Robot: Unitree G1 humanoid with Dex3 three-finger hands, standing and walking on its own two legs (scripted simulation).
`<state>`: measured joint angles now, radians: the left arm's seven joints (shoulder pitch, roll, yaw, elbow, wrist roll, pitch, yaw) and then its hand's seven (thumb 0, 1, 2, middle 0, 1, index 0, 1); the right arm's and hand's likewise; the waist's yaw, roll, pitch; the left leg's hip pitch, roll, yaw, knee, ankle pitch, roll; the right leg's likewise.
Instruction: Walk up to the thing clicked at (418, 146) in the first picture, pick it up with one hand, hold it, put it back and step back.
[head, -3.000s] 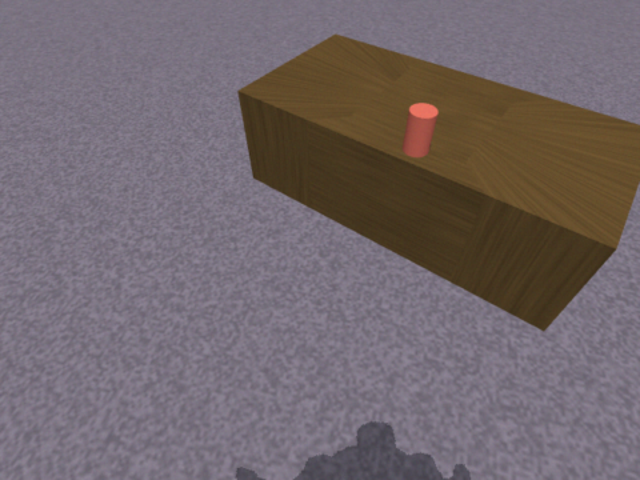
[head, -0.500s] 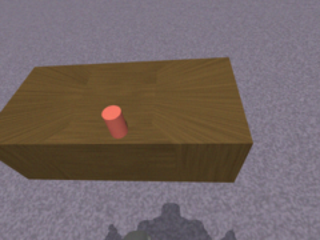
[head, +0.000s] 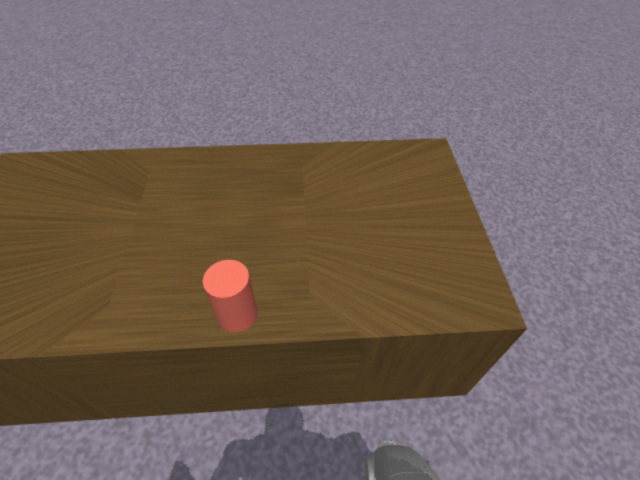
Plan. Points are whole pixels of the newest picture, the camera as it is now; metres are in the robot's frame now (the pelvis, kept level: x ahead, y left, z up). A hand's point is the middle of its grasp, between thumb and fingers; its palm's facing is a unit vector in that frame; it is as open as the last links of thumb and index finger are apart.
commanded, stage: walk up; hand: left
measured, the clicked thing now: (232, 297) +0.51 +0.18 -0.24
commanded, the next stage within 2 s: stand in 1.62 s
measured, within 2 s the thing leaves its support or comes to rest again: neither
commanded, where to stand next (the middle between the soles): +0.12 -0.01 m, yaw -1 degrees
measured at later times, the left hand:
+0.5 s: hand (138, 478) +0.17 +0.26 -0.15, palm faces -0.06 -0.95 -0.32, open 7.3 cm
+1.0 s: hand out of the picture +0.16 +0.26 -0.14, palm faces -0.01 -0.95 -0.32, open 7.3 cm
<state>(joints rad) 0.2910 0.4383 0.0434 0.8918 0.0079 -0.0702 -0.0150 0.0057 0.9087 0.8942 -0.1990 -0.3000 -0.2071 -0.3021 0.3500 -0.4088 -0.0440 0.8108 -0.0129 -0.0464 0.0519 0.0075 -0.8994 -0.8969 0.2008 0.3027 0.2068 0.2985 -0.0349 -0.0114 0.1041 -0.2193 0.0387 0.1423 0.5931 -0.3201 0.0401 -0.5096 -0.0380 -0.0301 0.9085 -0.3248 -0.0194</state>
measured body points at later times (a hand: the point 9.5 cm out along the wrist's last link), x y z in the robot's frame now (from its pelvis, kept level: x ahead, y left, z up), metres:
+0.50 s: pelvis +0.05 +0.02 +0.00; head +0.07 +0.02 +0.45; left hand +0.17 +0.31 -0.13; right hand +0.10 -0.29 -0.12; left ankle +0.04 +0.14 -0.73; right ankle +0.11 -0.11 -0.73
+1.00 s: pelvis +0.07 +0.01 +0.02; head +0.08 +0.00 +0.47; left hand +0.16 +0.30 -0.11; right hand +0.17 -0.29 -0.11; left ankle +0.04 +0.14 -0.73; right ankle +0.11 -0.11 -0.73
